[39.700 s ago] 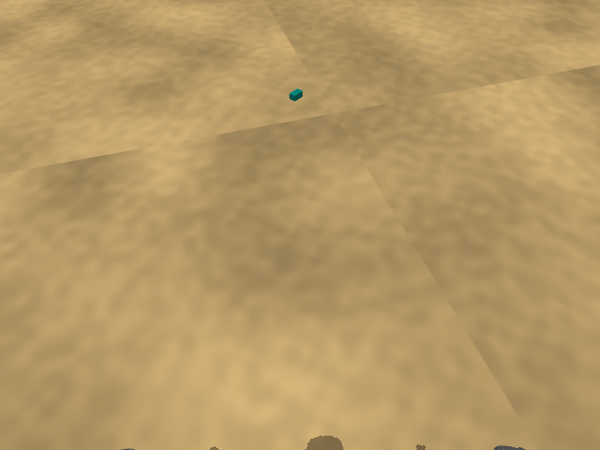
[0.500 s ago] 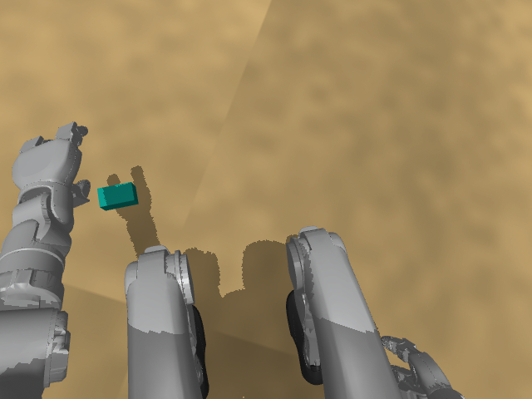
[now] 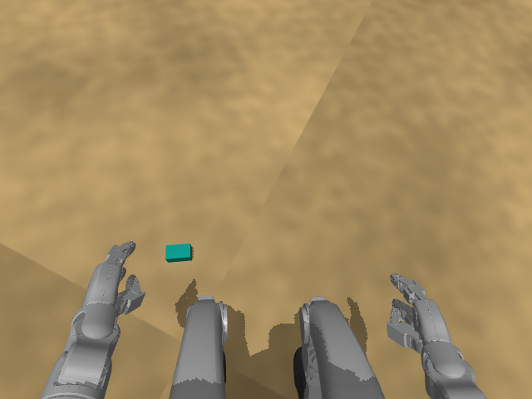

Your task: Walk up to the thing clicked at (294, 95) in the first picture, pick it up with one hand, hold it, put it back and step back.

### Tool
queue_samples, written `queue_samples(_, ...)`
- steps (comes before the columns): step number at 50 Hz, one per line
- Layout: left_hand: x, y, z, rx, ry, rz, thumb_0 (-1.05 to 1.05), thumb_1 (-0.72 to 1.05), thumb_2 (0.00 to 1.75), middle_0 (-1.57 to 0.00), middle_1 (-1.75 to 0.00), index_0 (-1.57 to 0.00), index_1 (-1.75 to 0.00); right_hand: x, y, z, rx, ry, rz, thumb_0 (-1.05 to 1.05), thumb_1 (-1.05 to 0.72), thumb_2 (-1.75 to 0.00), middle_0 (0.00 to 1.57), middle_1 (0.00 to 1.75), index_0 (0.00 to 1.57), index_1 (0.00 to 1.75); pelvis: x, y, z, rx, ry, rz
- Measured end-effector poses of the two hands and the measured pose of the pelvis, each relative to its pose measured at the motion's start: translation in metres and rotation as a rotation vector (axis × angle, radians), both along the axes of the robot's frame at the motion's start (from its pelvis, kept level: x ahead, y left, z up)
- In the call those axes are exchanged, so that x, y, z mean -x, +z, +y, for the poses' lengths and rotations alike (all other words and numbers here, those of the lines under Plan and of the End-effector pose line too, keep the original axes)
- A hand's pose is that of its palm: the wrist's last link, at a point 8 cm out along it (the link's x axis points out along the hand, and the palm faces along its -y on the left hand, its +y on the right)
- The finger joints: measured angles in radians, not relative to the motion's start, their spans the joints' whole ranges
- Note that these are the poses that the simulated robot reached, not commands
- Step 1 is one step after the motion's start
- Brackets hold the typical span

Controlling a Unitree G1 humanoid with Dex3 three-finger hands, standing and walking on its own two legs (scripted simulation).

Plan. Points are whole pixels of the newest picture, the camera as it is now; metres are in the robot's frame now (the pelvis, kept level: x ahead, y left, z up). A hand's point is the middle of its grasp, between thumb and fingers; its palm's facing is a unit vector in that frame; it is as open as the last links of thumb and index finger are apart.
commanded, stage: home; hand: left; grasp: from above
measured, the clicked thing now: (179, 253) +0.49 +0.25 -0.56
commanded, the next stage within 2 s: none
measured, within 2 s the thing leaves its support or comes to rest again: neither
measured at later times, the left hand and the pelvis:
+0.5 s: hand (102, 306) +0.22 +0.19 +0.09, palm faces +0.11 -0.97 -0.22, open 7.4 cm; pelvis +0.07 +0.00 +0.14, yaw +2 degrees
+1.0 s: hand (105, 318) +0.21 +0.19 +0.09, palm faces +0.11 -0.97 -0.21, open 7.4 cm; pelvis +0.06 +0.00 +0.14, yaw +3 degrees
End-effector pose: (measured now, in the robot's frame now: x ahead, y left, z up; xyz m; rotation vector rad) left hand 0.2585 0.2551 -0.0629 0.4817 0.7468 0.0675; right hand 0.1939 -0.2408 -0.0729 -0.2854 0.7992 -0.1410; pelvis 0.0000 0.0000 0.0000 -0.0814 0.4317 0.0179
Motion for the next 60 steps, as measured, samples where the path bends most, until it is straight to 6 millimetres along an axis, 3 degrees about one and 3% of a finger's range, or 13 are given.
queue_samples(7,0.020,0.059,-0.008,0.123,0.133,0.035,0.01,0.90,0.89,-0.21,-0.30,-0.20,-0.30,-0.004,0.051,0.014,-0.032,-0.021,-0.039,0.01,-0.90,-0.89,0.21,0.30,0.20,0.30,-0.019,0.052,-0.001,-0.011,0.013,-0.068)
queue_samples(14,0.035,0.115,-0.014,0.218,0.229,0.050,0.01,0.90,0.89,-0.21,-0.30,-0.20,-0.30,0.002,0.096,0.014,-0.021,-0.071,-0.059,0.01,-0.90,-0.89,0.21,0.30,0.20,0.30,-0.041,0.097,-0.001,-0.020,0.025,-0.138)
queue_samples(21,0.048,0.165,-0.017,0.242,0.246,0.029,0.01,0.91,0.89,-0.20,-0.30,-0.20,-0.30,-0.004,0.133,0.007,0.007,-0.105,-0.117,0.02,-0.90,-0.89,0.21,0.30,0.20,0.30,-0.060,0.128,0.000,-0.029,0.028,-0.197)
queue_samples(25,0.054,0.183,-0.018,0.241,0.241,0.013,0.01,0.91,0.89,-0.20,-0.30,-0.20,-0.30,-0.014,0.147,0.004,0.016,-0.101,-0.167,0.02,-0.90,-0.90,0.21,0.30,0.20,0.30,-0.067,0.136,0.001,-0.034,0.030,-0.223)
queue_samples(30,0.060,0.189,-0.018,0.248,0.241,0.013,0.01,0.91,0.89,-0.20,-0.30,-0.20,-0.30,-0.030,0.158,0.005,0.021,-0.073,-0.227,0.02,-0.90,-0.90,0.21,0.30,0.20,0.30,-0.070,0.140,0.000,-0.040,0.035,-0.245)
queue_samples(38,0.063,0.181,-0.021,0.260,0.244,0.028,0.01,0.91,0.89,-0.20,-0.30,-0.20,-0.30,-0.043,0.167,0.007,0.026,-0.024,-0.277,0.02,-0.90,-0.90,0.21,0.30,0.20,0.30,-0.067,0.140,-0.002,-0.044,0.041,-0.263)
queue_samples(60,0.064,0.183,-0.022,0.252,0.235,0.024,0.01,0.91,0.89,-0.20,-0.30,-0.20,-0.30,-0.022,0.154,0.004,0.021,-0.043,-0.221,0.02,-0.90,-0.89,0.21,0.30,0.20,0.30,-0.062,0.139,-0.003,-0.045,0.034,-0.265)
